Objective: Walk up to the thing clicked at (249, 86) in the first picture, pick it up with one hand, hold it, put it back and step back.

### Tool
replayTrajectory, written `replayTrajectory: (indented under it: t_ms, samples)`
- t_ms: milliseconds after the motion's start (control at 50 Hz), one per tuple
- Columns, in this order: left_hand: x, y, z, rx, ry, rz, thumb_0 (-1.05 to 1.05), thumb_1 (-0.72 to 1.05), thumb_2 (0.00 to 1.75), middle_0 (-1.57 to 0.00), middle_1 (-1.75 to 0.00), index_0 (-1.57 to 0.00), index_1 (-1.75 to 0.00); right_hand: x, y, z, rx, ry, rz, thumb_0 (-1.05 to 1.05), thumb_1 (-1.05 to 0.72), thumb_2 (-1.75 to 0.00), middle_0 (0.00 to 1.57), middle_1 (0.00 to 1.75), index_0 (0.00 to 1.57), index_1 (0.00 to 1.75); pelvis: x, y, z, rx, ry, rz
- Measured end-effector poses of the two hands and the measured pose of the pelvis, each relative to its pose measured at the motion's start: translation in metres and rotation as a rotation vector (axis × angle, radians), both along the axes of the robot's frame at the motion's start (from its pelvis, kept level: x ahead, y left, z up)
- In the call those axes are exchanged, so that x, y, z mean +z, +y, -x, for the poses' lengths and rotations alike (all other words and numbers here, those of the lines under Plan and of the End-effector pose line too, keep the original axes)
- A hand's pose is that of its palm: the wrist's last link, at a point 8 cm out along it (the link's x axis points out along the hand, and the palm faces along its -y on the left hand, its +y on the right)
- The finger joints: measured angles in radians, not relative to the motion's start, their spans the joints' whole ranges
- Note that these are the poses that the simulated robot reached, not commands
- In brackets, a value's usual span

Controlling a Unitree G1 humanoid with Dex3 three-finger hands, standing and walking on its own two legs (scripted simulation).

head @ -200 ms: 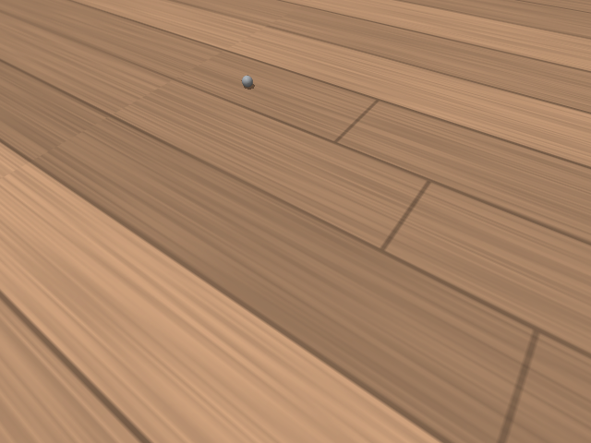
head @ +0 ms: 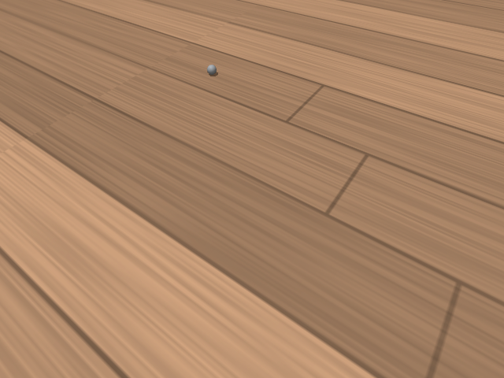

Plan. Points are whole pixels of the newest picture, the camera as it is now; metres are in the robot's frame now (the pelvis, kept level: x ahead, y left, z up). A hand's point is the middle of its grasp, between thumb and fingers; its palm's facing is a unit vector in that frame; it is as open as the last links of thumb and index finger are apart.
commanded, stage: stand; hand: left
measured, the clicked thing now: (211, 69) +2.33 +0.32 -0.75
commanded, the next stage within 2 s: walk up in 0.92 s
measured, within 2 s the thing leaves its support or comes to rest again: neither
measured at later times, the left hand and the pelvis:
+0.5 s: hand out of the picture +0.08 +0.25 -0.15, palm faces -0.03 -0.94 -0.34, open 7.3 cm; pelvis +0.01 +0.00 +0.00, yaw +0 degrees
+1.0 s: hand out of the picture +0.08 +0.26 -0.15, palm faces -0.11 -0.93 -0.35, open 7.3 cm; pelvis +0.01 +0.00 +0.00, yaw -4 degrees
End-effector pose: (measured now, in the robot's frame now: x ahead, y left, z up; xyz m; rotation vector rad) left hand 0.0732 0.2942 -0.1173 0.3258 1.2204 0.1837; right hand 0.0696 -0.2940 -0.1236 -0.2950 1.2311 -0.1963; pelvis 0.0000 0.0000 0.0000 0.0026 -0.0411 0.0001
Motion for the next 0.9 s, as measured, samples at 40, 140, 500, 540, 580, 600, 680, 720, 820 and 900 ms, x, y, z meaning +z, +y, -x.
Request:
replayTrajectory:
  t_ms: [40,140,500,540,580,600,680,720,820,900]
  samples:
    - [0.0001,0.0002,-0.0004,0.000,0.000,-0.001,0.01,0.91,0.90,-0.21,-0.30,-0.21,-0.30,0.0003,0.0000,-0.0013,0.000,-0.001,0.000,0.01,-0.91,-0.90,0.20,0.30,0.20,0.30,0.0001,-0.0001,-0.0005,0.000,0.000,0.000]
    - [-0.0001,0.0002,-0.0015,0.002,-0.001,0.000,0.01,0.91,0.90,-0.21,-0.30,-0.21,-0.30,0.0013,-0.0006,-0.0036,0.002,-0.004,0.003,0.01,-0.91,-0.90,0.20,0.30,0.20,0.30,0.0002,-0.0001,-0.0016,0.000,0.001,0.001]
    - [0.0002,0.0019,-0.0036,0.006,0.004,0.000,0.01,0.91,0.90,-0.21,-0.30,-0.21,-0.30,0.0014,-0.0010,-0.0036,0.002,0.005,0.007,0.01,-0.91,-0.90,0.20,0.30,0.20,0.30,0.0006,0.0010,-0.0051,0.001,0.003,0.000]
    - [0.0005,0.0022,-0.0035,0.007,0.004,-0.001,0.01,0.91,0.90,-0.21,-0.30,-0.21,-0.30,0.0011,-0.0007,-0.0038,0.003,0.005,0.006,0.01,-0.91,-0.90,0.20,0.30,0.20,0.30,0.0006,0.0010,-0.0053,0.001,0.003,-0.001]
    - [0.0008,0.0026,-0.0035,0.008,0.003,-0.002,0.01,0.91,0.90,-0.21,-0.30,-0.21,-0.30,0.0009,-0.0005,-0.0042,0.003,0.005,0.005,0.01,-0.91,-0.90,0.20,0.30,0.20,0.30,0.0006,0.0009,-0.0055,0.001,0.003,-0.001]
    - [0.0010,0.0027,-0.0034,0.008,0.003,-0.003,0.01,0.91,0.90,-0.21,-0.30,-0.21,-0.30,0.0007,-0.0004,-0.0044,0.004,0.005,0.005,0.01,-0.91,-0.90,0.20,0.30,0.20,0.30,0.0006,0.0008,-0.0056,0.001,0.003,-0.001]
    - [0.0015,0.0029,-0.0031,0.007,0.003,-0.005,0.01,0.91,0.90,-0.21,-0.30,-0.21,-0.30,0.0005,-0.0004,-0.0051,0.004,0.004,0.003,0.01,-0.91,-0.90,0.20,0.30,0.20,0.30,0.0006,0.0007,-0.0058,0.002,0.004,0.000]
    - [0.0016,0.0029,-0.0030,0.006,0.003,-0.006,0.01,0.91,0.90,-0.21,-0.30,-0.21,-0.30,0.0006,-0.0006,-0.0054,0.004,0.003,0.003,0.01,-0.91,-0.90,0.20,0.30,0.20,0.30,0.0006,0.0007,-0.0060,0.002,0.004,0.001]
    - [0.0016,0.0027,-0.0031,0.005,0.001,-0.006,0.01,0.91,0.90,-0.21,-0.30,-0.21,-0.30,0.0014,-0.0011,-0.0058,0.003,-0.001,0.005,0.01,-0.91,-0.90,0.20,0.30,0.20,0.30,0.0007,0.0006,-0.0060,0.002,0.002,0.002]
    - [0.0012,0.0026,-0.0030,0.006,-0.001,-0.004,0.01,0.91,0.90,-0.21,-0.30,-0.21,-0.30,0.0021,-0.0014,-0.0051,0.004,0.000,0.007,0.01,-0.91,-0.90,0.20,0.30,0.20,0.30,0.0008,0.0006,-0.0057,0.002,0.001,0.002]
